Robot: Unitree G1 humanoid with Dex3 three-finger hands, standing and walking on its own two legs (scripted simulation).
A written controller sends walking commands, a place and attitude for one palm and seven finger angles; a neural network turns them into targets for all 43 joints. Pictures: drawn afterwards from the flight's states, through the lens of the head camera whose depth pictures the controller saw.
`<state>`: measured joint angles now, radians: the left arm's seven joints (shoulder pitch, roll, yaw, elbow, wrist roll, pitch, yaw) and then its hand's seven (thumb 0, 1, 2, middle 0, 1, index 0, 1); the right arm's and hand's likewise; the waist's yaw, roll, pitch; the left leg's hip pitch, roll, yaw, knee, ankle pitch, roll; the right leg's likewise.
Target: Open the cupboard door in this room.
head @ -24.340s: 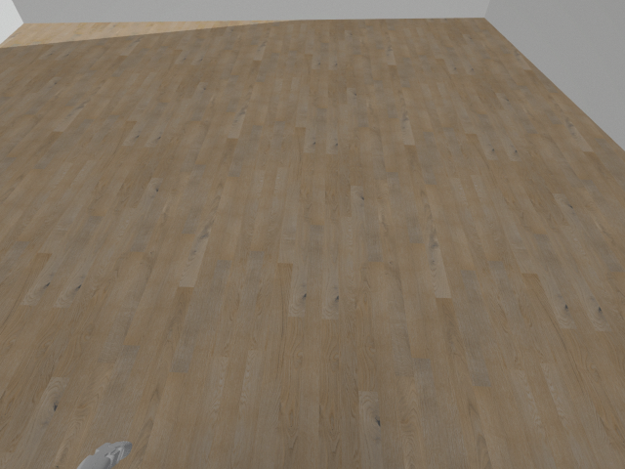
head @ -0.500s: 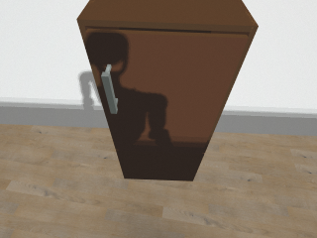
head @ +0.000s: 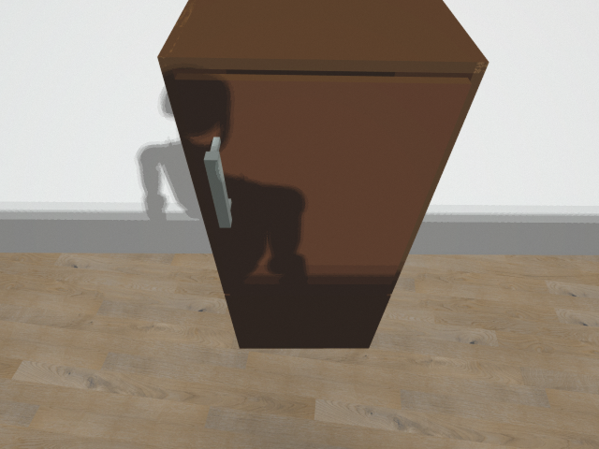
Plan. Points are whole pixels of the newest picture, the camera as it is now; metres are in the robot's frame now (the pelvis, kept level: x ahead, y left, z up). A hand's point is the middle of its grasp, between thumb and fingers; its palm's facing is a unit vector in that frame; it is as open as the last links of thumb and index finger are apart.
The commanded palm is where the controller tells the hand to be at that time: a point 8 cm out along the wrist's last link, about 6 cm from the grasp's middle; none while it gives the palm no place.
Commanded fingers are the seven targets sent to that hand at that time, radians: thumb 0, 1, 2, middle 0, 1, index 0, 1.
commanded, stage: come to a stop and stand still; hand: left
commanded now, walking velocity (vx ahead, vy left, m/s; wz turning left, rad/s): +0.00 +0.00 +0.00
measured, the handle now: (221, 184) +0.50 +0.16 +0.06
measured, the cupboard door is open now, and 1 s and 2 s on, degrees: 0 0 0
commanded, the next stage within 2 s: look again from close up in 0.28 s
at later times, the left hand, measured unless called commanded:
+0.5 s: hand out of the picture -0.03 +0.17 -0.18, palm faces +0.02 -0.99 -0.16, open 7.4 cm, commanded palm none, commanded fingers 0.00 0.90 0.90 -0.20 -0.30 -0.20 -0.30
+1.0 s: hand out of the picture +0.03 +0.20 -0.18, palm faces -0.01 -0.98 -0.20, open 7.4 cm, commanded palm none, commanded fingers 0.00 0.90 0.90 -0.20 -0.30 -0.20 -0.30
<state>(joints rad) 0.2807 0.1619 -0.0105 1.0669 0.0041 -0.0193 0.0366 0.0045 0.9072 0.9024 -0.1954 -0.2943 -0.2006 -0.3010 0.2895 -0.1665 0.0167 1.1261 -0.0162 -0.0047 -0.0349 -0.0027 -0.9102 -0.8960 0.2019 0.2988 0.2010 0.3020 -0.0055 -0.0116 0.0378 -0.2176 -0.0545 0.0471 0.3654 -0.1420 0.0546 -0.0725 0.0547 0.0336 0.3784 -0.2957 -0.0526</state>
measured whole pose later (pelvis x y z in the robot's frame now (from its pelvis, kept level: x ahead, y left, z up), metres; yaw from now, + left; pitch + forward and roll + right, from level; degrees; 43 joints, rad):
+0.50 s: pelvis +0.00 +0.01 -0.01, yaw +1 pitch +0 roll -1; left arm 0.35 0.11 -0.03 1.10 0.01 -0.04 0.05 0.00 0.90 0.90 -0.20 -0.29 -0.20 -0.30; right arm 0.28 -0.18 0.01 1.07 -0.02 -0.01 -0.02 0.01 -0.92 -0.90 0.20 0.30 0.20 0.30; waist -0.01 0.02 0.04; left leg -0.30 -0.05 0.03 0.51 -0.22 0.08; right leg -0.11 0.06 0.01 0.44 -0.34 -0.04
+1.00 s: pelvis +0.01 +0.02 -0.01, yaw +0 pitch +0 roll +0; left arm 0.28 0.19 -0.02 1.06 0.01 -0.02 0.04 0.00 0.90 0.90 -0.20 -0.29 -0.20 -0.30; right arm 0.23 -0.18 0.02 1.08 -0.01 -0.02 -0.03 0.00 -0.91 -0.90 0.20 0.30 0.20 0.30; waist 0.01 -0.03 0.02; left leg -0.25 -0.07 0.06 0.47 -0.22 0.08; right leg -0.09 0.04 0.05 0.46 -0.36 -0.03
